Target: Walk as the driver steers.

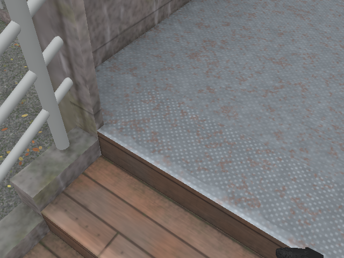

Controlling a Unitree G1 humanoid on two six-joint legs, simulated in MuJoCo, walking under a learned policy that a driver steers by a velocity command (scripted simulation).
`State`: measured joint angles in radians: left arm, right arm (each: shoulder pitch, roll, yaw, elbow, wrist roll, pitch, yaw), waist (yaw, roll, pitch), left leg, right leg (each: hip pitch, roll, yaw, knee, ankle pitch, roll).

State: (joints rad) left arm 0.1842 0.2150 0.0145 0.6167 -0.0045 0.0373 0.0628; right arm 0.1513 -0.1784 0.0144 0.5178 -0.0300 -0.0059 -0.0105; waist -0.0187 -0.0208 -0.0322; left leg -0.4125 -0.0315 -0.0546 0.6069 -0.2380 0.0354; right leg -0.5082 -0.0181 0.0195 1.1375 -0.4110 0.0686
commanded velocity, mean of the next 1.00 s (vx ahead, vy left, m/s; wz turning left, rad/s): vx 0.29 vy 0.00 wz -0.12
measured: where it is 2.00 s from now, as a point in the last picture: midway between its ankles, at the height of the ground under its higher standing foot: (225, 149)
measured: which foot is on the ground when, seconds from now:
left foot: down 0.00-0.22, up 0.24-0.50, down 0.52-1.00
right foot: up 0.00-0.06, down 0.08-0.52, up 0.54-0.98, down 1.00-1.00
